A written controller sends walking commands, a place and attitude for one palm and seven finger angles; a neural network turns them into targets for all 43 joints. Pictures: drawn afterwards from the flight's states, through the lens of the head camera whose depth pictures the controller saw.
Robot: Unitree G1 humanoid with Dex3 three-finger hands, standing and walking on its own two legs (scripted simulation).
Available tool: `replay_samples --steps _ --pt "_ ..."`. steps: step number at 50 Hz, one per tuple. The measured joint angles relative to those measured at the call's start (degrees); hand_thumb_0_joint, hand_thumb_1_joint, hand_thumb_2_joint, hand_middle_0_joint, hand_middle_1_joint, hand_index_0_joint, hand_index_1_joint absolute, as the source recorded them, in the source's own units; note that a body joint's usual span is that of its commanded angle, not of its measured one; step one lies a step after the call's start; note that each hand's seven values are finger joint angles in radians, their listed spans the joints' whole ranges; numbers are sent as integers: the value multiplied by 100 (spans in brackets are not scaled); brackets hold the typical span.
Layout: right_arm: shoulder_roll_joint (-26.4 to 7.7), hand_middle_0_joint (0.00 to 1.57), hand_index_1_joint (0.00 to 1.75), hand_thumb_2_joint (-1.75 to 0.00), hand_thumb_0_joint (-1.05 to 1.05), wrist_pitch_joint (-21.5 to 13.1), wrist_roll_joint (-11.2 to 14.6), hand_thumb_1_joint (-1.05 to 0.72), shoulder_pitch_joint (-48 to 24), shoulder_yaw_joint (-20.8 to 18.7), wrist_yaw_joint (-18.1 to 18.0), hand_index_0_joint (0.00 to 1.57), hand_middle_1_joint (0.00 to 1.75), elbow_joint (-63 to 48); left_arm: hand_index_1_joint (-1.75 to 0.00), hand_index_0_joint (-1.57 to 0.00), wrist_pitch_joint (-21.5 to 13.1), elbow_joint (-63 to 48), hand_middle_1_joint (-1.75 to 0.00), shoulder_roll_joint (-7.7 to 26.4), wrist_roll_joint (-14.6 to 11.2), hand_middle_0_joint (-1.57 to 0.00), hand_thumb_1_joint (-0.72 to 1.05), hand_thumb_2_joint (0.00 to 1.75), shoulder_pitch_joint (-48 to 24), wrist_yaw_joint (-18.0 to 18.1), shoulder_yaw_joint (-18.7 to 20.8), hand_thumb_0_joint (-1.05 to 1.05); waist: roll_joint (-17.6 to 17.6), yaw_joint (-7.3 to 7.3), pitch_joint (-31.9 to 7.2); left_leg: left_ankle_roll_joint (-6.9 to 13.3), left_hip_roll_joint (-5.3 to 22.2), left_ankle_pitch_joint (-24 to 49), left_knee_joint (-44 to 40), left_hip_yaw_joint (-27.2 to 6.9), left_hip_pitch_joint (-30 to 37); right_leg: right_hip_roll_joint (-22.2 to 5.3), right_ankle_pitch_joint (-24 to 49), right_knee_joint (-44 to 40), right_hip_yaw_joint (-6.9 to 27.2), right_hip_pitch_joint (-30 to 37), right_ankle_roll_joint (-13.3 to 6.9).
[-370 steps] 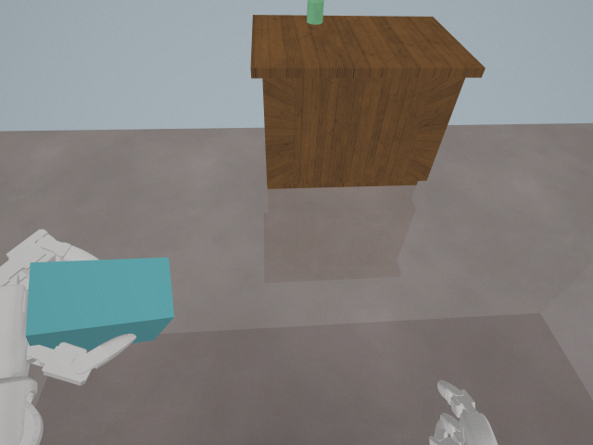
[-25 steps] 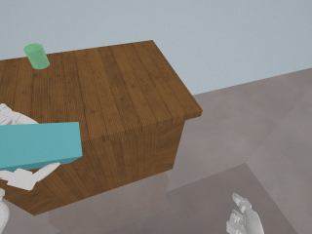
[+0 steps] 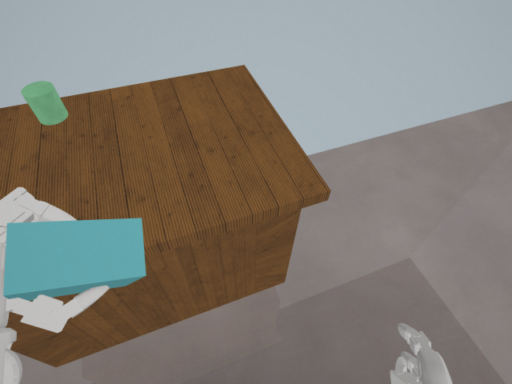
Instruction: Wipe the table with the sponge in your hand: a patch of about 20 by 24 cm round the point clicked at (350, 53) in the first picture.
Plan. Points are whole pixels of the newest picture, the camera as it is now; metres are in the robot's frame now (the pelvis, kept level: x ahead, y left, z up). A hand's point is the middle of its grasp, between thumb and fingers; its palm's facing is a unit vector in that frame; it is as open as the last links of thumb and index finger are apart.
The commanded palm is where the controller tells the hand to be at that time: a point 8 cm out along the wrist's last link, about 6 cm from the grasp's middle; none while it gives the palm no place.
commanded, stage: come to a stop and stand still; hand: left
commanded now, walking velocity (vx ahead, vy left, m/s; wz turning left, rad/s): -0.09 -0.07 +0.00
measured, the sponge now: (96, 258) +0.23 +0.20 +0.15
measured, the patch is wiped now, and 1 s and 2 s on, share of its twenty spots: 0.00 0.00 0.00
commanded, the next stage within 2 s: look again from close up in 1.64 s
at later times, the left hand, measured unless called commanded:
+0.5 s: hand (49, 223) +0.24 +0.24 +0.19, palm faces +0.46 -0.78 -0.43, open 10.1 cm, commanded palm +0.18 +0.24 +0.18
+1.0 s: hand (62, 235) +0.25 +0.24 +0.16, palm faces +0.35 -0.85 -0.38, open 10.1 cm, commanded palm +0.19 +0.28 +0.18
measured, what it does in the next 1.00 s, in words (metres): steps on the spot: left foot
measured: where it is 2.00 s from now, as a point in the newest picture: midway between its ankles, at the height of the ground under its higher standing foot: outside the picture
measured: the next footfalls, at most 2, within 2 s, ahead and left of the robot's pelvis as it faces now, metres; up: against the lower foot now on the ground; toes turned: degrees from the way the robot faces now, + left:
left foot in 0.02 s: +0.07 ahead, +0.11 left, +0.00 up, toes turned -1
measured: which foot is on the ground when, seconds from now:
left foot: up 0.00-0.00, down 0.02-1.00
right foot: down 0.00-1.00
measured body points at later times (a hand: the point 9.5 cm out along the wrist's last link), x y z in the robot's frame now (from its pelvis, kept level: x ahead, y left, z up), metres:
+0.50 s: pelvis +0.00 -0.03 +0.00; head +0.03 -0.04 +0.45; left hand +0.21 +0.28 +0.22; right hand +0.17 -0.25 -0.10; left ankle +0.03 +0.11 -0.74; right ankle +0.02 -0.09 -0.74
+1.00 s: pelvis +0.02 +0.00 +0.01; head +0.05 +0.01 +0.46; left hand +0.23 +0.29 +0.18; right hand +0.21 -0.23 -0.07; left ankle +0.03 +0.11 -0.74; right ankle +0.02 -0.09 -0.74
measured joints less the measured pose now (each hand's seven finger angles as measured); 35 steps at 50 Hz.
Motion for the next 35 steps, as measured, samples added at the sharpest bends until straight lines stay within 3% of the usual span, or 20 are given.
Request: replay_samples --steps 2,6,12,15,17,20,22,24,30,35 --pt "-30 20 30 -90 1 -3 26 -91 6 -73 -38 20 30 -85 -134 -76 -21 -124 -134 106 -32 -73 -51 100 13 15 53 -1 6 13 -5 69 10 427 -328 -5 194 21 -198 316 24 -65 61" --pt "221 20 30 -90 1 -29 18 -91 -19 -25 -48 20 29 -63 -134 -76 20 184 -134 257 -58 -73 -51 101 -229 -11 157 -1 -133 53 -93 91 -23 151 -210 35 218 132 -1007 1154 367 -333 227" --pt "577 20 30 -90 1 -244 7 -91 -50 318 144 20 30 -115 -134 -76 224 102 -134 159 -64 -74 -51 101 -227 -14 124 -1 -33 96 -49 -29 76 245 -355 -2 288 241 -353 255 352 -109 314" --pt "625 21 30 -90 1 -235 16 -91 -98 437 166 20 30 -78 -134 -76 248 152 -134 55 -58 -74 -51 101 -182 -67 -13 -1 227 92 7 -118 237 194 -226 -102 244 404 185 -106 221 51 -4" --pt "608 21 30 -90 1 -272 136 -90 79 498 -8 20 30 -198 -134 -76 156 560 -134 486 -74 -74 -51 101 -892 -307 -44 -1 295 258 116 -149 229 252 -256 -229 256 405 138 -90 96 98 -106" --pt "515 21 30 -90 1 -331 69 -90 14 564 115 20 30 -42 -134 -76 24 1229 -134 746 -170 -74 -51 101 -1662 -360 445 -1 351 351 70 -108 219 196 -199 -365 83 472 147 -92 61 -51 -241" --pt "401 21 30 -90 1 -348 62 -90 -21 542 261 20 30 -13 -134 -76 14 1295 -134 695 -281 -74 -51 101 -1584 -293 739 -1 381 356 4 0 113 146 -176 -510 34 560 234 -172 177 -130 -278" --pt "267 21 30 -90 1 -411 80 -90 29 465 361 20 30 -3 -134 -76 15 1103 -134 503 -340 -73 -51 101 -1230 -241 750 -1 401 339 -70 72 22 166 -252 -599 102 645 294 -268 284 -139 -276" --pt "-84 21 30 -90 1 -407 46 -90 109 199 284 20 30 161 -134 -76 142 692 -134 -142 -196 -73 -51 101 -429 -314 -87 -1 212 197 -32 -83 11 248 -537 -625 277 657 368 -543 316 34 -241" --pt "-156 20 30 -90 1 -356 14 -91 -19 40 158 20 30 123 -134 -76 282 533 -134 -45 -122 -73 -51 101 -301 -267 -69 -1 85 105 160 -119 28 233 -545 -656 312 677 422 -686 292 139 -237"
